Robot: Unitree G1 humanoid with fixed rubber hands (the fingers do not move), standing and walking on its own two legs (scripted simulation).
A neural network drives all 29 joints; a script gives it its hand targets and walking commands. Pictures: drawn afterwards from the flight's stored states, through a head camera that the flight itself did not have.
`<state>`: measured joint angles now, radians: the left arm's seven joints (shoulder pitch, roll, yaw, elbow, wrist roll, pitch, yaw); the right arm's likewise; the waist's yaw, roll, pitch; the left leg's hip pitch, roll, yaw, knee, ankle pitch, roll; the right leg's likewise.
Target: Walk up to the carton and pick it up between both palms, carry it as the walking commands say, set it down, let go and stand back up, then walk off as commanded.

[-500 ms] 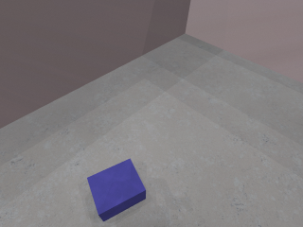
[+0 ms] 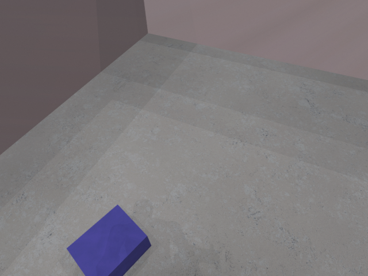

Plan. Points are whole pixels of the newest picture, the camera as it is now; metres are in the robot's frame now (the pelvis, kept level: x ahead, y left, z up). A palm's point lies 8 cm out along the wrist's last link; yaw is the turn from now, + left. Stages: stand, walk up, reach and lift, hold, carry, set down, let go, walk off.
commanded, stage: walk off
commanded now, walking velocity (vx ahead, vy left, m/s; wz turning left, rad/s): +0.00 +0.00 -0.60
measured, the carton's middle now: (112, 246) +0.38 +0.36 -0.69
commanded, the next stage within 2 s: none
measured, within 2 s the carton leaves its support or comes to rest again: neither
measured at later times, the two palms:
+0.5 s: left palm out of the picture +0.14 +0.29 -0.13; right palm out of the picture +0.01 -0.22 -0.09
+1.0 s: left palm (123, 258) +0.21 +0.15 -0.11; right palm out of the picture -0.05 -0.31 -0.12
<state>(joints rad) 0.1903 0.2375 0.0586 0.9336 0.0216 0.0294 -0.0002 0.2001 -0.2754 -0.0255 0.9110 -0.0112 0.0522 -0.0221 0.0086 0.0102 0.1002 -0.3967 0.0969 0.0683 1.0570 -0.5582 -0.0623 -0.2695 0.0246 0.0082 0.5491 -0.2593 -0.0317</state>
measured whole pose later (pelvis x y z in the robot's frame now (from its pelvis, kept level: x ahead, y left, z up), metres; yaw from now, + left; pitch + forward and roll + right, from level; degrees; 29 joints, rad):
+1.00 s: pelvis +0.01 -0.03 +0.01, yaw -34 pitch +0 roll +1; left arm 0.19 0.23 0.06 0.94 0.01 0.04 0.00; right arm 0.16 -0.28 -0.05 0.86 -0.02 0.07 -0.02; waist 0.02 0.01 0.07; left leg -0.48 0.10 0.03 1.01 -0.39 -0.09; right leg -0.25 0.06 0.02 0.46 -0.21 -0.08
